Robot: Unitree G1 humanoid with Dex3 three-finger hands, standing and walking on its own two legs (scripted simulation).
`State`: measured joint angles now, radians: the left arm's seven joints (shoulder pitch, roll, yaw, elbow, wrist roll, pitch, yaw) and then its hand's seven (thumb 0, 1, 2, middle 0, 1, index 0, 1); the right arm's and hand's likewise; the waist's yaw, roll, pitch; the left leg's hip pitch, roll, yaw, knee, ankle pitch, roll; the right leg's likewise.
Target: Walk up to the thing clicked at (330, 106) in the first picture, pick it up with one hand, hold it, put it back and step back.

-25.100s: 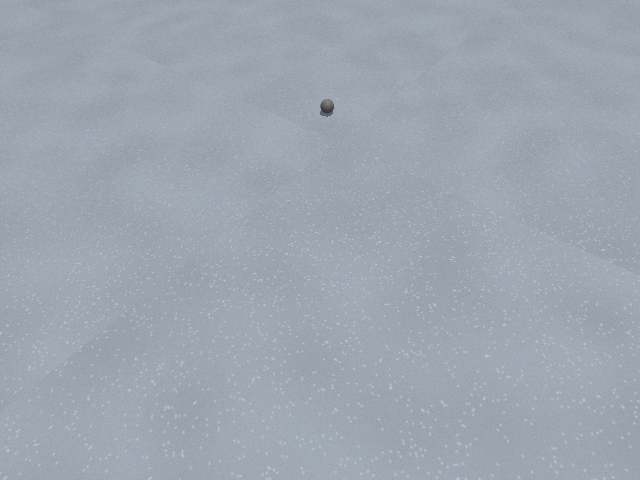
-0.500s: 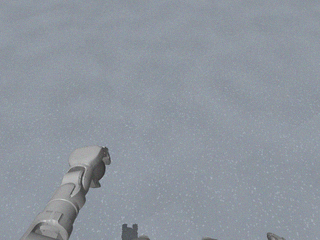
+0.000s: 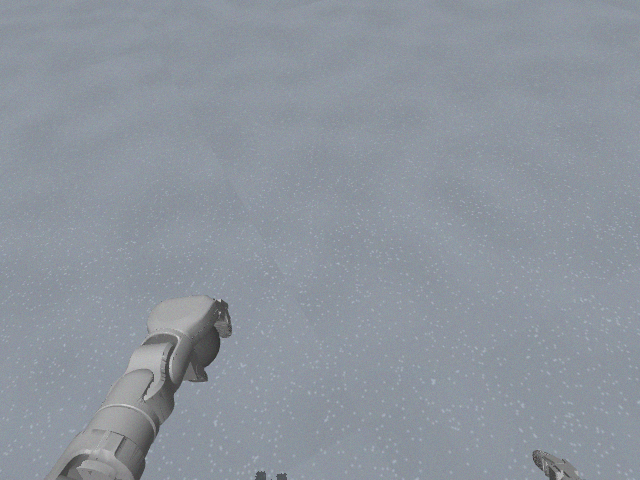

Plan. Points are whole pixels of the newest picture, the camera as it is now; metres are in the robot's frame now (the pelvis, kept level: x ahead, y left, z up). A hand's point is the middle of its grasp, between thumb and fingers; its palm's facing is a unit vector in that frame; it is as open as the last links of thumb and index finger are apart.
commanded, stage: hold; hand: left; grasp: from above
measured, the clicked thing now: (193, 344) +0.32 +0.24 -0.07
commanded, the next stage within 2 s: crouch in 1.38 s
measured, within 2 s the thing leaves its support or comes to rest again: neither
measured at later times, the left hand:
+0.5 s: hand (193, 370) +0.27 +0.21 -0.03, palm faces -0.45 -0.07 -0.89, open 8.7 cm
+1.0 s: hand (190, 366) +0.27 +0.21 -0.02, palm faces -0.45 -0.07 -0.89, open 8.7 cm
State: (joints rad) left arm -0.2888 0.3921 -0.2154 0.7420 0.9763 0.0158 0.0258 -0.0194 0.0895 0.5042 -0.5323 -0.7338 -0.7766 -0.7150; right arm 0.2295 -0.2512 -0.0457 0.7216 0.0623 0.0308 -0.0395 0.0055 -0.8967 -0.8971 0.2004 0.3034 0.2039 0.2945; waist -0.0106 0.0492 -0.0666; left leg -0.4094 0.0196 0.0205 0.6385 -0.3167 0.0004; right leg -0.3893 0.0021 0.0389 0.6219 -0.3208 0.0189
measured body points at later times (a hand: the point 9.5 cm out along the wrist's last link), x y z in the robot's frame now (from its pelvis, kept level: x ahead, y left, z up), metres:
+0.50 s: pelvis -0.03 -0.01 +0.01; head -0.02 -0.03 +0.46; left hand +0.28 +0.21 +0.02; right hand +0.12 -0.26 -0.11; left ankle +0.00 +0.12 -0.73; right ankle +0.00 -0.13 -0.73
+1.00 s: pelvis -0.02 -0.01 +0.01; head -0.02 -0.03 +0.46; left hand +0.29 +0.21 +0.03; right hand +0.13 -0.25 -0.10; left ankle +0.00 +0.12 -0.73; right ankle +0.00 -0.13 -0.73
